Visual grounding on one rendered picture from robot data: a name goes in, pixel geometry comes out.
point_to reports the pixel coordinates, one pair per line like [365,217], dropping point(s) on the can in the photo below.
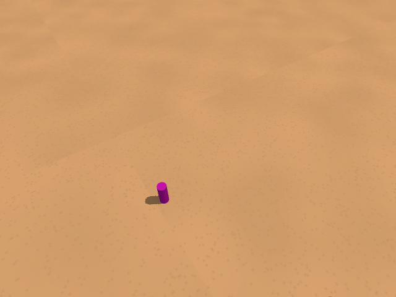
[162,192]

